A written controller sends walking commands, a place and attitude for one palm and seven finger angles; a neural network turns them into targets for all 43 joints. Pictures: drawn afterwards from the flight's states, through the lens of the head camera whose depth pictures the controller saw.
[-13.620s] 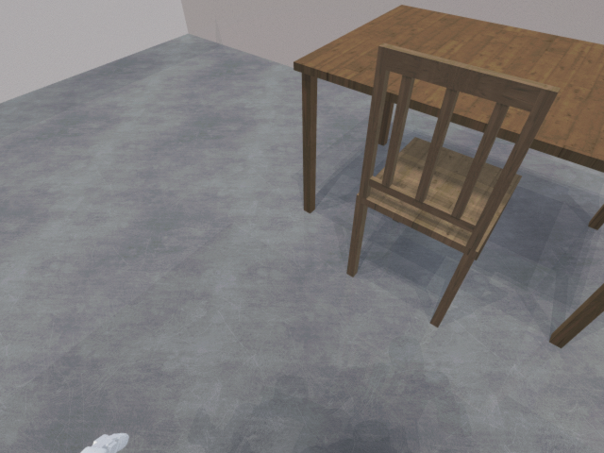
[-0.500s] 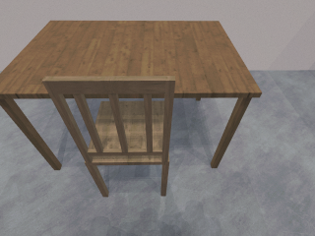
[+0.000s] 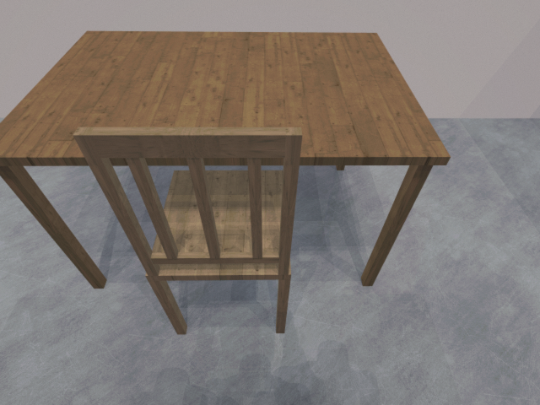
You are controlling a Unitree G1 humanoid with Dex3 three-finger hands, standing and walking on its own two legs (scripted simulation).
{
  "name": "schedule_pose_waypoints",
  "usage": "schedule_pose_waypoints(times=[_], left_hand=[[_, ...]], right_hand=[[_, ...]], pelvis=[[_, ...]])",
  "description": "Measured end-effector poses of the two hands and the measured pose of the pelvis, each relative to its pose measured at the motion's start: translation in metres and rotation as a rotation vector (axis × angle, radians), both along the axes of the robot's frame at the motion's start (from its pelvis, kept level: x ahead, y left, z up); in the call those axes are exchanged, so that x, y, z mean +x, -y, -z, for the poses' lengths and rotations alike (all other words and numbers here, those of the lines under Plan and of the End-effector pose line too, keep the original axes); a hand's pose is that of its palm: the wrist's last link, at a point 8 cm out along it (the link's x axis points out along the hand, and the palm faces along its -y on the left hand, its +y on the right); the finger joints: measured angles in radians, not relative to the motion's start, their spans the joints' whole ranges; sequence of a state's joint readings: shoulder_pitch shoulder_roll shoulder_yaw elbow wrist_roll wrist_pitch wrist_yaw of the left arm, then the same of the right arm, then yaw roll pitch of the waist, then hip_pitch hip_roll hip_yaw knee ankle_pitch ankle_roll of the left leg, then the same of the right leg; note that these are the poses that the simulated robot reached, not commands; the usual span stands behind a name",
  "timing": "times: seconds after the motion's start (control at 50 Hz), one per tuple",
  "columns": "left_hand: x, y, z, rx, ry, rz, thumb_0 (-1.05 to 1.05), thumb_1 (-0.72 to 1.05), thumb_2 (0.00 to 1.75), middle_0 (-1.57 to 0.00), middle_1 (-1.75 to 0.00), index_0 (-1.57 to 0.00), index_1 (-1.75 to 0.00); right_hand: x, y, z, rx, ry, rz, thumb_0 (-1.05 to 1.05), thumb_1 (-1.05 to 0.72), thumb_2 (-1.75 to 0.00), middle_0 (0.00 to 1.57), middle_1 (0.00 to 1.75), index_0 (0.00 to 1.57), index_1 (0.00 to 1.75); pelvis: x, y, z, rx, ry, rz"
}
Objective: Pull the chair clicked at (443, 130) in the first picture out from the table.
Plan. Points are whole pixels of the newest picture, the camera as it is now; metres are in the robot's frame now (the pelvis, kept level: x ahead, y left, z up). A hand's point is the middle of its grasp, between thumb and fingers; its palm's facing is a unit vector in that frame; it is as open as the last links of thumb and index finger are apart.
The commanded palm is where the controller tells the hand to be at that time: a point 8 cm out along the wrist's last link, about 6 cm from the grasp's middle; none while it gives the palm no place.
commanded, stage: look again from close up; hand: left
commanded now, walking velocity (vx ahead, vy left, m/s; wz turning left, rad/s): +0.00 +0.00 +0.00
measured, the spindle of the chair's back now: (206, 213) +0.51 +0.18 -0.08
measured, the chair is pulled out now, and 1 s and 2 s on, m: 0.00 0.00 0.00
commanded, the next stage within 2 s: shuffle to correct the standing spot in 0.52 s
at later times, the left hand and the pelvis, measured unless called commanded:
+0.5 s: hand out of the picture -0.04 +0.15 -0.17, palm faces +0.05 -0.98 -0.19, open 7.3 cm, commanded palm none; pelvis +0.00 +0.00 +0.00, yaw +0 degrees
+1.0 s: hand out of the picture -0.05 +0.14 -0.19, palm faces +0.05 -0.99 -0.13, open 7.3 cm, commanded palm none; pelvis +0.03 +0.00 -0.01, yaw +0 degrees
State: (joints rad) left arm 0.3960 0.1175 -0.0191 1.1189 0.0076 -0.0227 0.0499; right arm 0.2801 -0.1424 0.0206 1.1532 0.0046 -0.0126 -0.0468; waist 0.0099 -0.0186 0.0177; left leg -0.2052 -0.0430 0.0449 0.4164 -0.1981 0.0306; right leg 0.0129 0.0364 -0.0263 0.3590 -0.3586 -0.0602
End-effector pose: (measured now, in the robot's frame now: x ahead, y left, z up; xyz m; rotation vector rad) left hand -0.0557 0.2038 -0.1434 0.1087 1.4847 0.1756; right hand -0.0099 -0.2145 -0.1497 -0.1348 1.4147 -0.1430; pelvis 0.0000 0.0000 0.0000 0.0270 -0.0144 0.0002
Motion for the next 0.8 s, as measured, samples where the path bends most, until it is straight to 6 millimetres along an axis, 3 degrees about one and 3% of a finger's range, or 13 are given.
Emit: schedule_pose_waypoints(times=[0.64, 0.8], left_hand=[[0.0088, 0.0021, -0.0009, 0.01, 0.012, 0.002, 0.0, 0.91, 0.9, -0.2, -0.3, -0.2, -0.3], [0.0051, 0.0063, 0.008, -0.004, 0.006, -0.027, 0.0, 0.91, 0.9, -0.2, -0.3, -0.2, -0.3]], right_hand=[[0.0057, 0.0055, 0.0011, 0.0, 0.004, -0.002, 0.01, -0.92, -0.9, 0.2, 0.3, 0.2, 0.3], [0.0071, 0.0074, 0.0044, -0.004, -0.01, -0.014, 0.01, -0.91, -0.9, 0.2, 0.3, 0.2, 0.3]], pelvis=[[0.0029, 0.0045, 0.0002, 0.003, -0.005, 0.001], [0.0093, 0.0071, 0.0059, -0.004, 0.006, -0.027]])
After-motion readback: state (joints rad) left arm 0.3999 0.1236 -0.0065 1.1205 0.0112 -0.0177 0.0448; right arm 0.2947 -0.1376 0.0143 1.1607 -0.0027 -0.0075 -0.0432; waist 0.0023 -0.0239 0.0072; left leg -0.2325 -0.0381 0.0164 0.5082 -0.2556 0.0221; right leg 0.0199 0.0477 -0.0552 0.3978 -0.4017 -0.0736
